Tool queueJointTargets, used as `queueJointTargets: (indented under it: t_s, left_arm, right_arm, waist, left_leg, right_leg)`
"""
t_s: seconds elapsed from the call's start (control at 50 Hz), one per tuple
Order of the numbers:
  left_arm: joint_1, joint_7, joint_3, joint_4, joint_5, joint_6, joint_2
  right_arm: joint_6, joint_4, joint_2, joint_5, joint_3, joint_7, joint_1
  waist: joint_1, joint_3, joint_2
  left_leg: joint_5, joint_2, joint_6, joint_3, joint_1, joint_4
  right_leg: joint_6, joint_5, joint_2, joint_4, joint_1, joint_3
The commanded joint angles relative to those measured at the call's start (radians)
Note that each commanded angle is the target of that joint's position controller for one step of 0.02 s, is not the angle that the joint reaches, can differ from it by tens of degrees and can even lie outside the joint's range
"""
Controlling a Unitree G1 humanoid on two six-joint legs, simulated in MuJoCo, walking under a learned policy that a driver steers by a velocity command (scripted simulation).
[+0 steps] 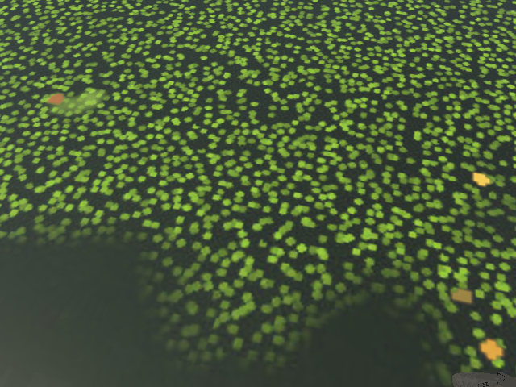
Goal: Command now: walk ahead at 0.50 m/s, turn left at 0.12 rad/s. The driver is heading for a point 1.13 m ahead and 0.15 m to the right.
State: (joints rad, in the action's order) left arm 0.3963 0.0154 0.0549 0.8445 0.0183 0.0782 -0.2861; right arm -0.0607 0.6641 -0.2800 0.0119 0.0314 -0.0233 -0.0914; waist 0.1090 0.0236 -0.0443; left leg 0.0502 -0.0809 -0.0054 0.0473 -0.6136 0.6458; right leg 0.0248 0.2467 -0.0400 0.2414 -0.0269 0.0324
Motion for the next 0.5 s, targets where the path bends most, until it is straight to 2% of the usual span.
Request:
queueJointTargets:
  t_s: [0.02, 0.06, 0.08, 0.1, 0.12, 0.14, 0.16, 0.18, 0.2, 0.22, 0.24, 0.28, 0.32, 0.36, 0.42, 0.5]
  left_arm:
    - [-0.01, -0.005, 0.039, -0.04, 0.01, 0.003, -0.182]
    - [-0.005, -0.009, 0.042, -0.025, 0.012, -0.009, -0.195]
    - [-0.019, -0.013, 0.043, -0.023, 0.013, -0.015, -0.203]
    - [-0.02, -0.016, 0.037, -0.022, 0.012, -0.018, -0.193]
    - [-0.026, -0.019, 0.021, -0.037, -0.003, -0.016, -0.16]
    - [0.059, -0.015, -0.015, -0.074, -0.019, 0.002, -0.057]
    - [0.048, -0.011, -0.012, -0.062, -0.01, 0.021, -0.083]
    - [-0.028, -0.004, 0.013, -0.083, 0.017, 0.03, -0.162]
    - [-0.087, -0.005, 0.012, -0.097, 0.021, 0.032, -0.158]
    - [-0.113, -0.008, 0.012, -0.099, 0.005, 0.029, -0.146]
    - [-0.101, -0.01, 0.016, -0.093, -0.005, 0.019, -0.136]
    - [-0.061, -0.008, 0.009, -0.074, -0.005, -0.004, -0.093]
    - [-0.092, -0.012, 0.006, -0.081, -0.003, -0.02, -0.08]
    - [-0.153, -0.01, 0.005, -0.097, -0.004, -0.022, -0.072]
    - [-0.236, 0.003, -0.001, -0.118, -0.001, -0.014, -0.058]
    - [-0.352, 0.023, -0.009, -0.17, 0.001, -0.012, -0.047]
  right_arm:
    - [-0.021, -0.098, -0.06, 0.008, 0.012, -0.012, 0.106]
    - [-0.024, -0.103, -0.08, 0.007, 0.019, -0.017, 0.1]
    - [-0.025, -0.089, -0.098, 0.003, 0.03, -0.016, 0.046]
    - [-0.023, -0.052, -0.133, -0.002, 0.051, -0.01, -0.07]
    - [-0.018, -0.015, -0.187, -0.007, 0.073, 0.001, -0.231]
    - [-0.009, -0.001, -0.296, -0.023, 0.098, 0.009, -0.339]
    - [-0.004, 0.009, -0.233, -0.007, 0.081, 0.007, -0.366]
    - [-0.006, 0.008, -0.186, -0.003, 0.062, 0.004, -0.301]
    - [-0.008, 0.0, -0.158, -0.004, 0.053, 0.003, -0.236]
    - [-0.011, 0.0, -0.13, -0.01, 0.044, -0.002, -0.182]
    - [-0.017, -0.003, -0.106, -0.018, 0.037, -0.005, -0.146]
    - [-0.03, 0.007, -0.102, -0.018, 0.04, -0.007, -0.118]
    - [-0.045, 0.03, -0.118, -0.021, 0.047, -0.002, -0.124]
    - [-0.049, 0.056, -0.128, -0.027, 0.052, 0.006, -0.148]
    - [-0.049, 0.08, -0.146, -0.025, 0.054, 0.015, -0.165]
    - [-0.038, 0.127, -0.168, -0.013, 0.061, 0.022, -0.227]
  waist:
    - [-0.027, 0.027, 0.124]
    - [-0.053, 0.019, 0.132]
    - [-0.094, -0.011, 0.132]
    - [-0.153, -0.084, 0.116]
    - [-0.225, -0.198, 0.082]
    - [-0.219, -0.348, -0.146]
    - [-0.23, -0.401, -0.193]
    - [-0.219, -0.244, -0.124]
    - [-0.194, -0.149, -0.078]
    - [-0.166, -0.081, -0.038]
    - [-0.13, -0.053, -0.053]
    - [-0.092, -0.048, -0.065]
    - [-0.088, -0.021, -0.045]
    - [-0.105, 0.002, -0.019]
    - [-0.136, 0.022, -0.008]
    - [-0.184, 0.058, 0.012]
  left_leg:
    - [-0.027, 0.028, 0.019, -0.029, 0.058, -0.08]
    - [0.026, 0.042, 0.047, -0.038, 0.105, -0.122]
    - [0.031, 0.064, 0.067, -0.059, 0.2, -0.156]
    - [0.023, 0.088, 0.093, -0.08, 0.377, -0.183]
    - [0.008, 0.007, 0.137, 0.002, 0.634, -0.153]
    - [0.123, -0.258, 0.289, 0.427, 1.011, -0.179]
    - [0.241, -0.314, 0.332, 0.672, 1.022, -0.31]
    - [0.295, -0.278, 0.289, 0.552, 0.901, -0.335]
    - [0.251, -0.233, 0.263, 0.428, 0.767, -0.356]
    - [0.176, -0.193, 0.251, 0.345, 0.645, -0.391]
    - [0.105, -0.16, 0.239, 0.285, 0.553, -0.424]
    - [0.025, -0.142, 0.248, 0.206, 0.461, -0.478]
    - [-0.03, -0.142, 0.253, 0.13, 0.434, -0.514]
    - [-0.062, -0.138, 0.239, 0.064, 0.448, -0.529]
    - [-0.085, -0.121, 0.203, -0.037, 0.464, -0.542]
    - [-0.088, -0.159, 0.185, -0.094, 0.575, -0.535]
  right_leg:
    - [0.156, -0.307, 0.274, -0.062, -0.026, -0.15]
    - [0.136, -0.382, 0.295, -0.017, 0.022, -0.149]
    - [0.119, -0.506, 0.283, 0.052, 0.024, -0.126]
    - [0.095, -0.629, 0.242, 0.191, -0.005, -0.085]
    - [0.059, -0.538, 0.198, 0.412, -0.14, -0.045]
    - [-0.017, -0.12, 0.054, 0.81, -0.535, 0.02]
    - [-0.017, 0.328, 0.02, 0.965, -0.676, -0.11]
    - [-0.006, 0.279, 0.079, 1.024, -0.759, -0.127]
    - [0.0, 0.19, 0.122, 0.993, -0.755, -0.1]
    - [-0.007, 0.124, 0.148, 0.936, -0.724, -0.088]
    - [-0.013, 0.074, 0.174, 0.89, -0.663, -0.097]
    - [-0.031, 0.022, 0.181, 0.859, -0.588, -0.091]
    - [-0.048, -0.057, 0.185, 0.803, -0.616, -0.099]
    - [-0.052, -0.169, 0.181, 0.703, -0.649, -0.118]
    - [-0.04, -0.325, 0.15, 0.527, -0.62, -0.104]
    - [-0.013, -0.359, 0.132, 0.399, -0.641, -0.076]
